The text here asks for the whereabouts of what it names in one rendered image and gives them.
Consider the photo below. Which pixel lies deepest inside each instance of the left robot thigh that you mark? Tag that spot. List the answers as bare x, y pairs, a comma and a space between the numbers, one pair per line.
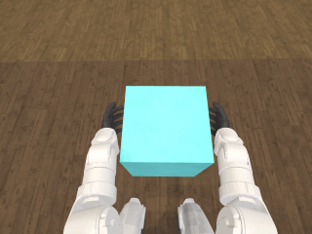
132, 218

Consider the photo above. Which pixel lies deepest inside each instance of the robot right forearm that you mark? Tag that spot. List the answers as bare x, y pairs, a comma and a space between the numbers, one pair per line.
235, 171

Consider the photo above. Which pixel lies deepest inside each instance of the robot left upper arm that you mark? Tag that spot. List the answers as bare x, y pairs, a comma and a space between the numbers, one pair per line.
103, 219

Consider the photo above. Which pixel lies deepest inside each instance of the robot left forearm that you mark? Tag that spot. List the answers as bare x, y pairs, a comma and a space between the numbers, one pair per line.
98, 185

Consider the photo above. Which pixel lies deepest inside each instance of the robot thigh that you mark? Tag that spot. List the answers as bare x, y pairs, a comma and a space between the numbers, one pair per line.
192, 219
132, 218

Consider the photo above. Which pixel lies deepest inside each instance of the carton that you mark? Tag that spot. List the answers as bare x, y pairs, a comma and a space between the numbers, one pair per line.
166, 131

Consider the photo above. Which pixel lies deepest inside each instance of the robot right upper arm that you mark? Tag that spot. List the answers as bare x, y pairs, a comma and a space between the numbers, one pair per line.
234, 219

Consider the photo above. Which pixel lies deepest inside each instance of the robot right hand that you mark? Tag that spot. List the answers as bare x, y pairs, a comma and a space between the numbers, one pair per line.
220, 118

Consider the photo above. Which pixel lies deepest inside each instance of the robot left hand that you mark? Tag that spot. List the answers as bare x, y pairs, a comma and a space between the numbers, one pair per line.
109, 117

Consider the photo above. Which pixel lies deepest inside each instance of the right robot thigh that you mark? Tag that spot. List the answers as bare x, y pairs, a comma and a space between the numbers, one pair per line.
192, 219

